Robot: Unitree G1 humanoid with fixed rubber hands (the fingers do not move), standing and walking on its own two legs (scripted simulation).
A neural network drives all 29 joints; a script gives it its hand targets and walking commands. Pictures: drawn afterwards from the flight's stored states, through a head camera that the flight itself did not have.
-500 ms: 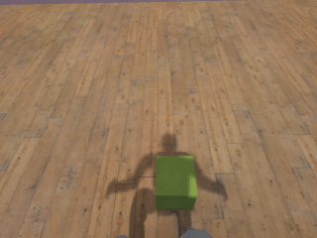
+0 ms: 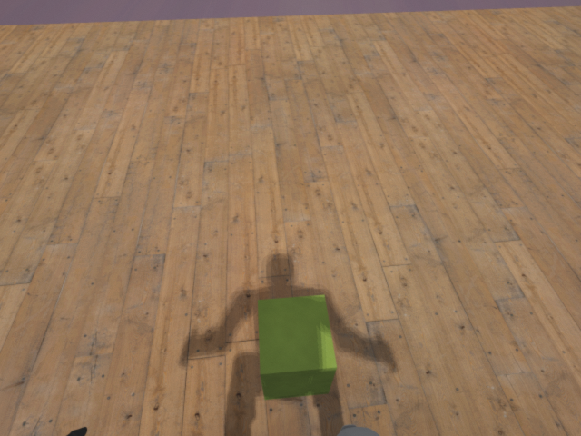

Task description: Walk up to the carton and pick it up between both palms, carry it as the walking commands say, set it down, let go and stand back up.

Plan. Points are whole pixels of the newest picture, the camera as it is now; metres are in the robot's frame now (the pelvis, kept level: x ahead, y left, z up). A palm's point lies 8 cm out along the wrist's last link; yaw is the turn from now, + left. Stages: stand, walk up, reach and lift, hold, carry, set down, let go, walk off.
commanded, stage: walk up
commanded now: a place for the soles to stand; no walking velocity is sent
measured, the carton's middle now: (294, 348) +0.47 -0.02 -0.61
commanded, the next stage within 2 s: reach and lift in 1.76 s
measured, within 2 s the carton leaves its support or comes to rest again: neither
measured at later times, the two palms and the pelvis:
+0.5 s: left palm out of the picture +0.12 +0.31 -0.07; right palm out of the picture +0.08 -0.32 -0.08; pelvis +0.01 +0.00 +0.03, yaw -2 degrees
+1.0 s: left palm out of the picture +0.15 +0.28 -0.08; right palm out of the picture +0.11 -0.33 -0.07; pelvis +0.05 -0.02 +0.03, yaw -1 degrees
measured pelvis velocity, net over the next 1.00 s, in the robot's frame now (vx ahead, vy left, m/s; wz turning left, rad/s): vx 0.05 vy -0.02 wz -0.03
